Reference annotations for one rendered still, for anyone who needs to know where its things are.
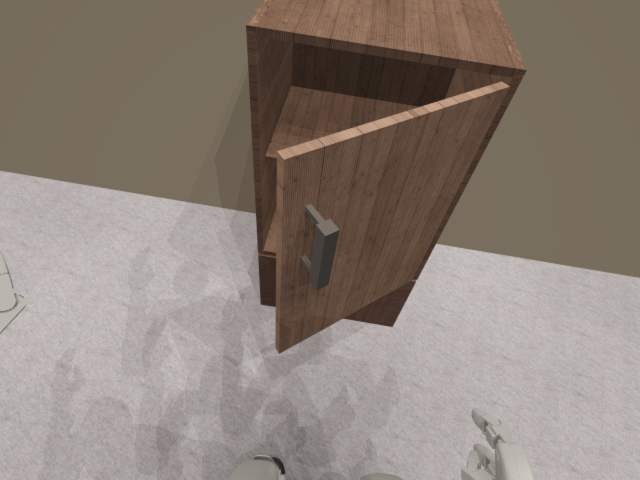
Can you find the left robot shin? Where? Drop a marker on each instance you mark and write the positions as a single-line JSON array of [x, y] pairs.
[[264, 457]]

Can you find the handle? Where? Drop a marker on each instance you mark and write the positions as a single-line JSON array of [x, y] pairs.
[[325, 241]]

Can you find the left robot hand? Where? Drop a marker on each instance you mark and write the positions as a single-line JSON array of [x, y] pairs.
[[11, 304]]

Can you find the cupboard door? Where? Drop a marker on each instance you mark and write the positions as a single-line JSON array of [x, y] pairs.
[[387, 186]]

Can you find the right robot hand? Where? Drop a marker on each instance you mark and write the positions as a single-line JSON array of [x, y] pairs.
[[509, 462]]

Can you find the left robot thigh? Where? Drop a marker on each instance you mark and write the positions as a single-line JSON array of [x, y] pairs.
[[256, 470]]

